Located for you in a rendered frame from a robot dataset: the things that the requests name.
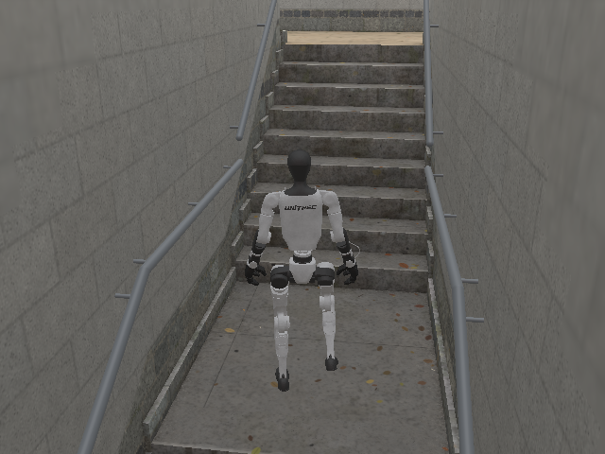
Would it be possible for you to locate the right robot hand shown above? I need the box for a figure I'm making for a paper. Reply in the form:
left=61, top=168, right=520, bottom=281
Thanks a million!
left=337, top=262, right=358, bottom=285

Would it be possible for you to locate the robot shin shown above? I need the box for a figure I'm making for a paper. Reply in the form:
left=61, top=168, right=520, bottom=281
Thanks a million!
left=322, top=295, right=336, bottom=359
left=274, top=316, right=288, bottom=378

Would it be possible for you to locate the robot right upper arm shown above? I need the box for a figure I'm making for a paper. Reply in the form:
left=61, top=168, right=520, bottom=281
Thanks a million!
left=320, top=190, right=345, bottom=243

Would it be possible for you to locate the robot left upper arm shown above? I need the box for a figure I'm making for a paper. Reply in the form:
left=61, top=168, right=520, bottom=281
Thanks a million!
left=256, top=191, right=281, bottom=244

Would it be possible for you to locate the right robot shin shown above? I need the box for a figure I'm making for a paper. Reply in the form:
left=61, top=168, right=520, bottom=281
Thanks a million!
left=322, top=295, right=336, bottom=359

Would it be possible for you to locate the left robot hand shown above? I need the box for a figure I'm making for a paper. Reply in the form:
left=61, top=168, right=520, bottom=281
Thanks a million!
left=245, top=265, right=267, bottom=286

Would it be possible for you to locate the left robot forearm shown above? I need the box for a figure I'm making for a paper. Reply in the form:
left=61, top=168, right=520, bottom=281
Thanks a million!
left=247, top=230, right=266, bottom=269

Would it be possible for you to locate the right robot forearm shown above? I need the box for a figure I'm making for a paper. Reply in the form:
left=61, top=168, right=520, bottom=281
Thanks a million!
left=337, top=228, right=355, bottom=268

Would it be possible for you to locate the left robot shin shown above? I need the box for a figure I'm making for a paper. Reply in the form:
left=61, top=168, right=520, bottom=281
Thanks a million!
left=274, top=316, right=288, bottom=378

